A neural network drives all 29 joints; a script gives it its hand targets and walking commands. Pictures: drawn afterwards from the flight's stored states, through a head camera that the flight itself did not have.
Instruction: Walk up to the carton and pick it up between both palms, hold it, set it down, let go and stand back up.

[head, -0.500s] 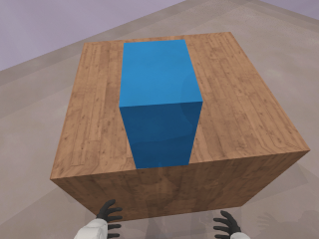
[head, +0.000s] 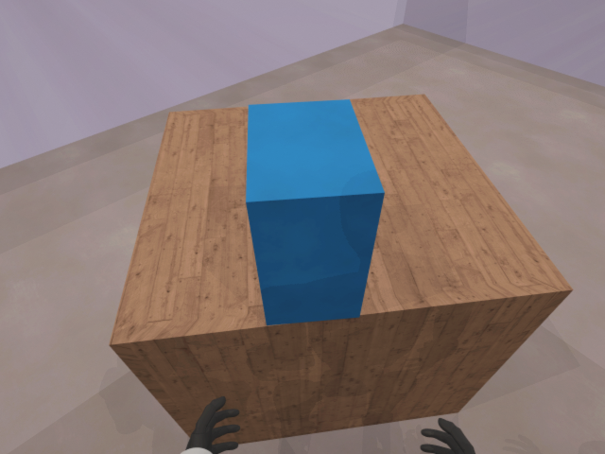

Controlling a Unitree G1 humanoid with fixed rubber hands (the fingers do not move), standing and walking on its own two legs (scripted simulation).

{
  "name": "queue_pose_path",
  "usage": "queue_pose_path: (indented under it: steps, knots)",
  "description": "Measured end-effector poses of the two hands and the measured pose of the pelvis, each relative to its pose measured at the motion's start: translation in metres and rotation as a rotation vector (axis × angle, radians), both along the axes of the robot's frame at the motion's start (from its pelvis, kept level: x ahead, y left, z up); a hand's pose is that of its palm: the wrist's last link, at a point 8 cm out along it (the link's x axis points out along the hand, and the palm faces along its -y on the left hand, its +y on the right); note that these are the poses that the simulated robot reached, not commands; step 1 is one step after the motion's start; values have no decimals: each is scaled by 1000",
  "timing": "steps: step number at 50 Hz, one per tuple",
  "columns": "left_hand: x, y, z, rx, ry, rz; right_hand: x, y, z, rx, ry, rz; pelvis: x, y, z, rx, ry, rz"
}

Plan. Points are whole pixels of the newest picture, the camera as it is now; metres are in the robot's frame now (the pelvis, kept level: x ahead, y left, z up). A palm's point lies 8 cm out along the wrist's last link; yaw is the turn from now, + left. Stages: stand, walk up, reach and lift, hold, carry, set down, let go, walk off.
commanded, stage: reach and lift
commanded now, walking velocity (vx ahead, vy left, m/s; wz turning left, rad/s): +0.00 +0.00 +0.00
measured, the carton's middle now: (306, 216) +0.47 +0.02 +0.06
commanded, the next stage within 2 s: none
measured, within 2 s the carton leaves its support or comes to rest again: neither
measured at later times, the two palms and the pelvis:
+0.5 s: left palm (191, 446) +0.16 +0.17 -0.05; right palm out of the picture +0.15 -0.20 -0.06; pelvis -0.01 +0.00 +0.00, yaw -1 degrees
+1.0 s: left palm (189, 398) +0.21 +0.17 -0.01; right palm (477, 405) +0.20 -0.19 -0.02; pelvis +0.04 +0.01 +0.00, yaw -1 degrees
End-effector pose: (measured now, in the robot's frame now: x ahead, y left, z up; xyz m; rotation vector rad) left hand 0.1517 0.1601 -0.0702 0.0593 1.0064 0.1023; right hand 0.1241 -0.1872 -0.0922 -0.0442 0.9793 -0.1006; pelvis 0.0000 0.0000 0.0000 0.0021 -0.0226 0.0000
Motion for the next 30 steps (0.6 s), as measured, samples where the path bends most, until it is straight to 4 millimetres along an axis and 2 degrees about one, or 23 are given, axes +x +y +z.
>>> queue_pose_path:
  steps: [5,10,14,20,30]
  knots:
    - [-26,8,-5,32,11,47,-17,-10,4,-8,-36,-13,-5,2,-3,9,-4,-10]
    - [-31,14,-3,49,-33,61,-11,-24,15,-22,-100,-2,-12,1,-5,13,5,-9]
    - [-23,13,4,38,-95,52,-1,-28,23,-19,-148,9,-15,1,-6,13,16,-7]
    - [-5,9,16,26,-168,38,14,-20,30,5,-195,25,-14,1,-5,12,25,-8]
    - [23,9,31,22,-269,43,35,-11,41,18,-280,26,-1,4,-4,12,40,-13]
